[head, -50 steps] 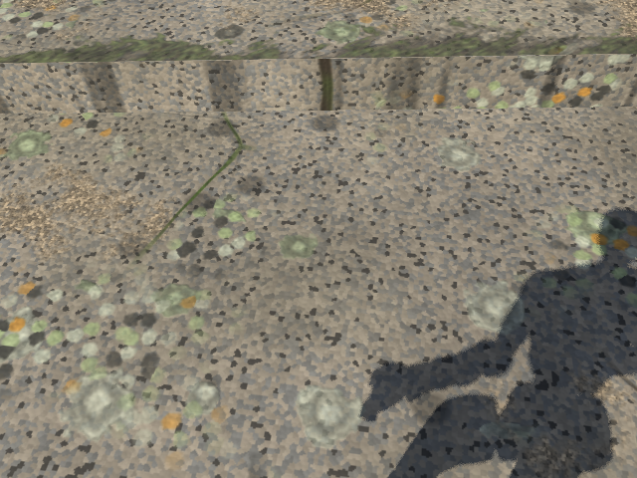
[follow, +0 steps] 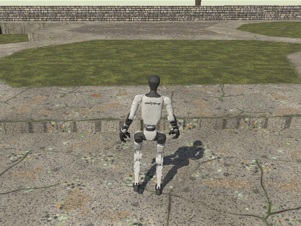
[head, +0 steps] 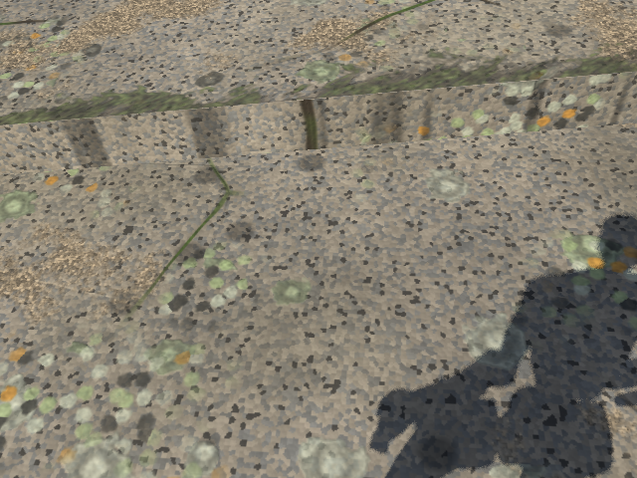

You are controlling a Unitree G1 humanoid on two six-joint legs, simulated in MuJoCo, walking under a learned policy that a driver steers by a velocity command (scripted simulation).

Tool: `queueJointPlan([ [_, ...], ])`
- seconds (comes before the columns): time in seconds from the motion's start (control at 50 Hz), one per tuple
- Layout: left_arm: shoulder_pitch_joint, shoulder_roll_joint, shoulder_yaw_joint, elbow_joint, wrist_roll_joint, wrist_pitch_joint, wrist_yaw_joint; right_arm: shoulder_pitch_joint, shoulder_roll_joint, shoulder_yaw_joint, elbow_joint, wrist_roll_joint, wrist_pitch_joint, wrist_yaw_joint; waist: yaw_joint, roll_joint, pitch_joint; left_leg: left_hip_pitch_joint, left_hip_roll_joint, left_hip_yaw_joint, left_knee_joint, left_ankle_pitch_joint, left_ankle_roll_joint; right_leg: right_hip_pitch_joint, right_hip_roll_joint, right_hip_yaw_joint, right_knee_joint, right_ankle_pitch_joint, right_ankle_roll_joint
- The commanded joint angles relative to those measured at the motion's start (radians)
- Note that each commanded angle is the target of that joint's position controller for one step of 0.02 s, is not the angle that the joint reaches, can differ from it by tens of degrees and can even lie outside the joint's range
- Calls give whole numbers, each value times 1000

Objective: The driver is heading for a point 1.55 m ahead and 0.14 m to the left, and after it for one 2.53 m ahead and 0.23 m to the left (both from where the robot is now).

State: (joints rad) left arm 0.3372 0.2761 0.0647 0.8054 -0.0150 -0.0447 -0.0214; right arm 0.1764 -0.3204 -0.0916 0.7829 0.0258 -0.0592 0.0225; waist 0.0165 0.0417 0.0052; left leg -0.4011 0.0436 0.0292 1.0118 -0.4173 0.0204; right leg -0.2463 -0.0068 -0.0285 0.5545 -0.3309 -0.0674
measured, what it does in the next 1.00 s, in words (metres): walks ahead, turning left: left foot, then right foot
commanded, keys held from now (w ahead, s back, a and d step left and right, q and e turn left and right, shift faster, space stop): w+e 0.10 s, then w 0.06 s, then w+q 0.80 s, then w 0.04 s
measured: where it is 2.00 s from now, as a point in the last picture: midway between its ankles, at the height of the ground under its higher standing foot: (309, 275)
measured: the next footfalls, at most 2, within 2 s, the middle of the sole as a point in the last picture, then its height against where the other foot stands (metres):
left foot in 0.40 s outside the picture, level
right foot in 0.86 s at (420, 393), level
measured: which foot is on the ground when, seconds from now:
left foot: up 0.00-0.38, down 0.40-0.88, up 0.90-1.00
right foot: down 0.00-0.40, up 0.42-0.84, down 0.86-1.00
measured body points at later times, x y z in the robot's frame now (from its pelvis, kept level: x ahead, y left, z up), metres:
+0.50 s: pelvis +0.29 +0.01 -0.01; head +0.33 +0.00 +0.44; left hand +0.36 +0.28 -0.13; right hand +0.43 -0.26 -0.12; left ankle +0.37 +0.08 -0.74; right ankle +0.11 -0.10 -0.63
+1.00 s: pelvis +0.58 -0.03 +0.00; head +0.60 -0.04 +0.45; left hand +0.67 +0.26 -0.08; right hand +0.72 -0.29 -0.12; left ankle +0.47 +0.07 -0.65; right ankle +0.65 -0.13 -0.74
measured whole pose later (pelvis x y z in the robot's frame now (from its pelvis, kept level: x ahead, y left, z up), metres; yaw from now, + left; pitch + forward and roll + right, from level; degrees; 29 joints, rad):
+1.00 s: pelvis +0.58 -0.03 +0.00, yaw +16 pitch +1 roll -1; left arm 0.18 0.26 0.04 0.66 0.01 -0.10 -0.01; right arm 0.32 -0.32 -0.06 0.75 0.03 -0.03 0.00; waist -0.02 0.04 0.02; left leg -0.43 -0.02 -0.09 1.18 -0.39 0.01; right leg -0.31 0.03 -0.01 0.48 -0.18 -0.02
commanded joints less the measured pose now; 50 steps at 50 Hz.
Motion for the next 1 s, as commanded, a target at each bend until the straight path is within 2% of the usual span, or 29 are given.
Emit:
queueJointPlan([
  [0.02,28,151,27,-72,-5,-33,7,-142,-110,-16,-108,-30,-61,3,20,-114,68,-456,50,-87,28,149,10,291,-264,472,-391,-54,-179],
  [0.04,34,151,23,-78,1,-32,16,-146,-100,-16,-105,-32,-60,5,12,-145,56,-406,44,-82,-18,207,-5,271,-241,422,-393,54,-168],
  [0.08,66,150,23,-75,3,-32,31,-174,-75,-11,-110,-29,-55,5,17,-130,46,-378,14,-63,-111,305,-36,272,-205,341,-394,244,-156],
  [0.16,103,144,24,-64,4,-27,53,-262,-14,13,-131,-19,-50,16,44,-149,61,-268,-30,-30,-365,494,-65,197,-140,214,-397,333,-114],
  [0.22,138,143,25,-43,4,-29,54,-328,1,26,-148,-6,-52,34,78,-163,99,-217,-30,-8,-464,578,-50,184,-160,182,-421,297,-109],
  [0.28,145,148,29,-22,1,-26,50,-354,-15,29,-163,0,-57,48,77,-161,130,-241,-22,-3,-526,541,0,272,-207,162,-405,364,-103],
  [0.3,140,153,31,-18,2,-23,51,-342,-26,26,-161,0,-59,52,66,-161,122,-234,-24,1,-537,511,21,312,-221,149,-381,441,-96],
  [0.34,119,177,39,-20,10,-15,55,-251,-63,11,-137,-4,-56,50,18,-179,40,-132,-71,33,-519,424,63,389,-224,116,-260,810,-74],
  [0.36,107,188,41,-22,17,-6,57,-149,-94,-3,-109,-5,-51,44,-33,-187,-37,-18,-109,57,-504,381,91,414,-210,92,-127,1020,-61],
  [0.38,84,189,37,-28,19,2,59,0,-124,-19,-69,-7,-43,35,-114,-160,-126,183,-126,67,-520,409,122,354,-173,47,78,1109,-31],
  [0.4,99,157,23,-52,41,2,64,159,-172,-28,-46,-13,-33,25,-156,-46,-255,512,32,-164,-461,414,180,105,-145,36,376,815,-4],
  [0.42,243,22,-15,-65,37,-17,42,217,-238,-42,-28,-11,-39,35,-55,251,-388,846,284,-754,-569,178,398,-314,83,75,773,-104,80],
  [0.44,158,112,-6,-65,9,-48,33,205,-140,-23,-19,7,-39,34,-113,158,-369,843,273,-876,-707,24,377,-433,66,189,874,-196,68],
  [0.46,20,156,4,-108,-25,-72,24,136,-117,-16,-33,2,-37,24,-119,95,-199,706,245,-716,-728,51,324,-499,10,186,857,-121,52],
  [0.48,-54,153,-2,-128,-17,-90,26,82,-108,-11,-50,-7,-35,18,-94,-30,-129,549,204,-611,-745,153,292,-461,-30,171,784,-50,41],
  [0.5,-93,150,3,-137,6,-98,30,42,-95,-5,-59,-14,-36,15,-61,-77,-62,417,166,-532,-761,278,283,-429,-55,155,704,-17,47],
  [0.52,-83,148,8,-143,19,-94,31,28,-81,3,-66,-26,-38,10,-26,-55,-54,339,137,-483,-783,351,282,-371,-74,157,658,7,53],
  [0.58,-59,110,0,-158,34,-69,33,31,-85,2,-69,-10,-33,-4,10,-4,-21,207,110,-405,-826,435,299,-337,-96,126,512,4,96],
  [0.68,-260,57,-24,-223,34,-68,33,101,-134,-13,-57,2,-17,-29,-62,6,20,71,18,-287,-817,394,222,-245,-38,81,121,344,141],
  [0.76,-346,84,-14,-252,10,-78,19,181,-129,-12,-39,12,6,-37,-95,29,0,151,42,-368,-733,305,188,-182,6,108,-27,402,142],
  [0.8,-335,114,0,-254,5,-85,14,183,-127,-13,-42,8,13,-40,-75,49,-9,224,69,-436,-662,286,169,-162,6,129,-67,323,119],
  [0.84,-228,140,19,-229,5,-92,17,158,-109,-9,-53,2,18,-38,-8,67,-41,221,50,-448,-556,322,135,-16,1,109,-126,272,71],
  [0.86,-117,177,34,-217,19,-97,24,158,-62,9,-64,-8,14,-33,47,33,-136,166,0,-399,-375,309,103,179,-83,168,-118,244,18],
  [0.88,13,236,48,-206,33,-91,33,197,9,30,-89,-19,10,-33,71,-132,-276,-30,-102,-269,-73,55,50,465,-278,415,-130,158,-59],
  [0.9,63,272,60,-168,30,-76,20,289,-8,36,-121,13,1,-31,22,-429,-324,-311,-130,-191,174,-202,20,588,-444,845,-226,-89,-187],
  [0.92,8,170,38,-191,19,-73,17,264,-102,16,-93,23,6,-34,39,-263,-204,-386,-60,-218,276,-123,3,497,-409,797,-259,-210,-163],
  [0.94,-24,123,25,-193,18,-66,20,170,-129,6,-103,13,12,-32,57,-170,-99,-391,-29,-189,292,-31,-6,389,-356,606,-260,-140,-122],
  [0.96,-67,113,19,-191,26,-62,19,129,-112,6,-112,3,15,-31,37,-111,-47,-359,-2,-170,265,34,-13,286,-307,487,-281,-12,-104],
  [1.0,-91,90,10,-168,33,-66,16,103,-77,6,-124,-2,19,-23,8,-132,8,-297,36,-164,186,97,-16,162,-241,346,-331,142,-101],
])
Keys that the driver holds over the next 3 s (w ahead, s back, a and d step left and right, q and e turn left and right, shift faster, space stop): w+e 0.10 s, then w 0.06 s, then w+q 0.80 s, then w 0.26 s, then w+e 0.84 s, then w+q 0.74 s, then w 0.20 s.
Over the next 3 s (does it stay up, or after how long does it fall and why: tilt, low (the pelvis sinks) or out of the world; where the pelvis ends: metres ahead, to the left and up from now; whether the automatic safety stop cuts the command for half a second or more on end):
stays up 1.58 0.10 0.10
